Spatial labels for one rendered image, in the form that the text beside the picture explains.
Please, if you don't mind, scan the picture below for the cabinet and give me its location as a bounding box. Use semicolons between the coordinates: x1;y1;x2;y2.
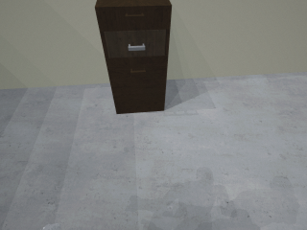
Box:
95;0;172;114

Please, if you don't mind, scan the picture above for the handle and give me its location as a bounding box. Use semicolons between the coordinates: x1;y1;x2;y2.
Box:
125;14;145;21
128;43;146;51
130;70;146;76

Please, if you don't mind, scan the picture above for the drawer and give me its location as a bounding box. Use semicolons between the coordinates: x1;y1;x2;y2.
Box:
104;29;166;58

